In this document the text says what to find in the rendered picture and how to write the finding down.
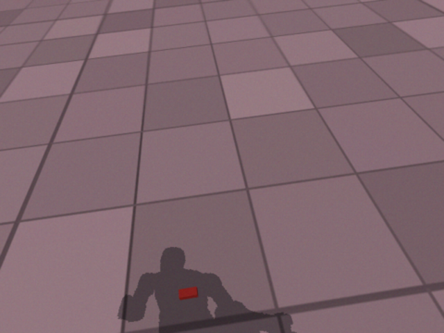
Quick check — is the small box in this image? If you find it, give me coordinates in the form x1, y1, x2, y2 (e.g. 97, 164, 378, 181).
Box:
179, 287, 198, 300

